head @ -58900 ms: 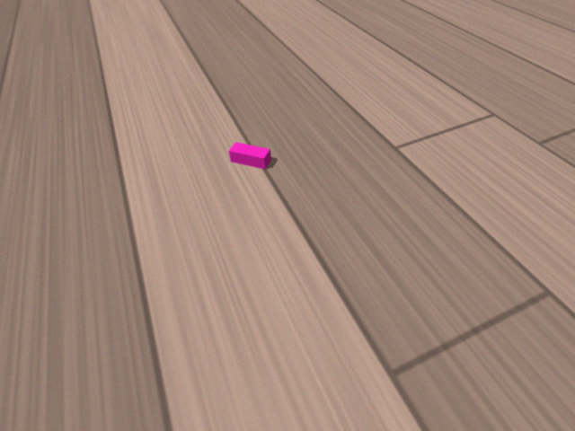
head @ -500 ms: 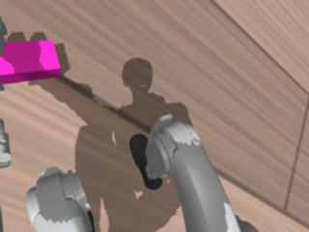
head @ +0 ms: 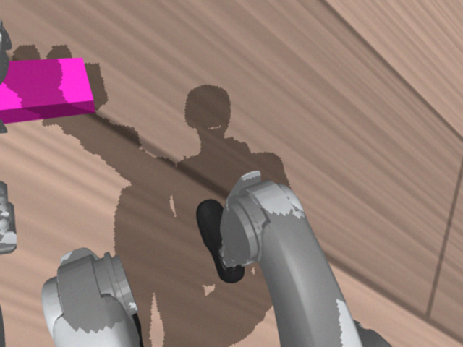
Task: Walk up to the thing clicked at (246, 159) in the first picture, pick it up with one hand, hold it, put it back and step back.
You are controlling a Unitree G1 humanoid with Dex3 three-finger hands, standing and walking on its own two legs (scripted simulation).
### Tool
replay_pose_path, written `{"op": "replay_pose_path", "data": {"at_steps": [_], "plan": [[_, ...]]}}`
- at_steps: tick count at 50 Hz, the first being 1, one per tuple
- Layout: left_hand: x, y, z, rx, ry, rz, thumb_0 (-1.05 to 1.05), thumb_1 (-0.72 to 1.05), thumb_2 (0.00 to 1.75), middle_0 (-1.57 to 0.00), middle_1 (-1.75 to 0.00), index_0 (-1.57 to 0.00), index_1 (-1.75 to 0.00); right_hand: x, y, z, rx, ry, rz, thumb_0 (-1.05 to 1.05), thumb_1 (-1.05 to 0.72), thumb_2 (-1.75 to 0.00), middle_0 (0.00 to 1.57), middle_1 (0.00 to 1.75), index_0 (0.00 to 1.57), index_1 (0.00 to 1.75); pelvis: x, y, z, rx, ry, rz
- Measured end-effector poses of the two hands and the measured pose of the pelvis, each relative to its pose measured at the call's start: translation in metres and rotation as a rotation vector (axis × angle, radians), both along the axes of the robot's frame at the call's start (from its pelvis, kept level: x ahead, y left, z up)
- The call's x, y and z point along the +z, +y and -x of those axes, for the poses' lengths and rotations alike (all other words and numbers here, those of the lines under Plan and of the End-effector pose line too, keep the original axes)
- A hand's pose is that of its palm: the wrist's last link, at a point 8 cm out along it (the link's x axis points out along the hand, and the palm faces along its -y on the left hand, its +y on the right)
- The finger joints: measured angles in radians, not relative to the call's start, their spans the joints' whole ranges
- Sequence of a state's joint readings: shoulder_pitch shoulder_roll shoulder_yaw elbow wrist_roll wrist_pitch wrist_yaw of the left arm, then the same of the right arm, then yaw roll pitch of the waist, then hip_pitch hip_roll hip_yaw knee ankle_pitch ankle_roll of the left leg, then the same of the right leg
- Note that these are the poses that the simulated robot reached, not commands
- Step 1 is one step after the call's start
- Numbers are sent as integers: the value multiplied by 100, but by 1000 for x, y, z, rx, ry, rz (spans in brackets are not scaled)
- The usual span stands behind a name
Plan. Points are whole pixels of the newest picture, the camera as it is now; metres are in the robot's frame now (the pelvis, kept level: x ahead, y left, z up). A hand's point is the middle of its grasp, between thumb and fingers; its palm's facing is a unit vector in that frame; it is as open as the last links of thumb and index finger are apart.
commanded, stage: rise first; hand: left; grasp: from above
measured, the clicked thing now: (27, 92) +0.61 +0.15 -0.31
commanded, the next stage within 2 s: approach in 0.54 s
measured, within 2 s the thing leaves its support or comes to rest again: neither
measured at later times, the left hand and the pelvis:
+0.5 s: hand out of the picture +0.56 +0.18 -0.20, palm faces -0.42 -0.01 -0.91, open 13.6 cm; pelvis +0.00 +0.00 +0.00, yaw +0 degrees
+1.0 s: hand (0, 69) +0.59 +0.15 -0.17, palm faces -0.36 -0.01 -0.93, open 13.6 cm; pelvis +0.00 +0.00 +0.00, yaw +1 degrees
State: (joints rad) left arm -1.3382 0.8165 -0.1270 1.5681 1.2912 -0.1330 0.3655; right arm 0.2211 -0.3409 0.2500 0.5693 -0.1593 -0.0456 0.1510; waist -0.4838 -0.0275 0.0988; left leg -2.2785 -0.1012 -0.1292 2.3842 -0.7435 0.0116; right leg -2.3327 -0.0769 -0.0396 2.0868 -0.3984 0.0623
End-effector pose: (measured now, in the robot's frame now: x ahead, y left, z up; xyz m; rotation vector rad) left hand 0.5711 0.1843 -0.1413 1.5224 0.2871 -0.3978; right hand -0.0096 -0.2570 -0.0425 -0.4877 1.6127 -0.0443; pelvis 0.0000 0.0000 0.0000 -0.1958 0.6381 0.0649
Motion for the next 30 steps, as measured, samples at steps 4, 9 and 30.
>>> {"op": "replay_pose_path", "data": {"at_steps": [4, 9, 30], "plan": [[1, 0, 1, -2, 4, -1, 0, -41, 92, -7, -107, -11, -102, 0, 0, 0, 7, 0, -6, -1, -90, -90, 20, 30, 21, 30, 0, 0, 0, 2, -4, 0], [1, 0, 4, -3, 5, 4, 0, -41, 92, -7, -107, -11, -102, 0, -1, 0, 10, -2, -5, -1, -90, -90, 20, 30, 21, 30, 0, 0, 2, 3, -10, 0], [2, -5, 11, -36, -9, 8, 0, -41, 93, -7, -106, -11, -102, -3, 0, 0, 9, -18, -3, -1, -90, -90, 20, 30, 21, 30, -2, 1, 2, 7, -3, -2]]}}
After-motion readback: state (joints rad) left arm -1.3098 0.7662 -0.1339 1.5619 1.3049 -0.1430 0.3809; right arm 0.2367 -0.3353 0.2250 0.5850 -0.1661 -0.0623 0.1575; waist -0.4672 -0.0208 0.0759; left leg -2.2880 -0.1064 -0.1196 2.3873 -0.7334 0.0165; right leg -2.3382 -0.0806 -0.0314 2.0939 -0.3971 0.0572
